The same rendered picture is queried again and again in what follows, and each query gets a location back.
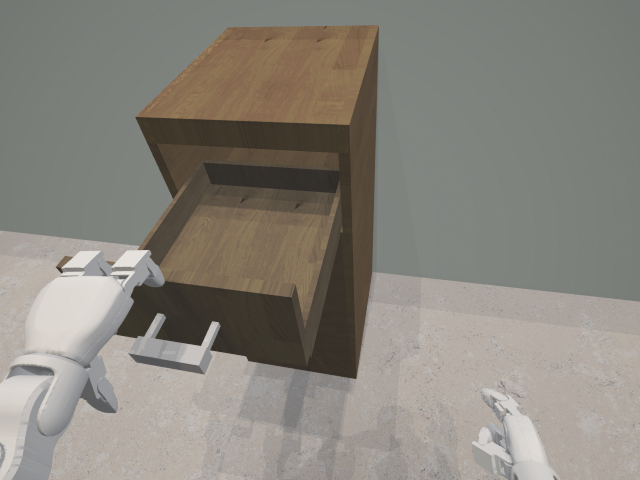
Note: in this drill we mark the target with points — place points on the cabinet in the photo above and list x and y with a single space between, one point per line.
293 95

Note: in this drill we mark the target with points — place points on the right robot hand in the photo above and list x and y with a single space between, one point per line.
519 440

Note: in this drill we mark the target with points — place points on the drawer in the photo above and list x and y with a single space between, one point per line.
249 245

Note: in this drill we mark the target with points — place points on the robot left forearm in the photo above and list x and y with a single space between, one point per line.
38 398

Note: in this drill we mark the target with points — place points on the left robot hand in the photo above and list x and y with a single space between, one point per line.
76 314

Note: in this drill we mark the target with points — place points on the handle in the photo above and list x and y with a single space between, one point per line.
174 355

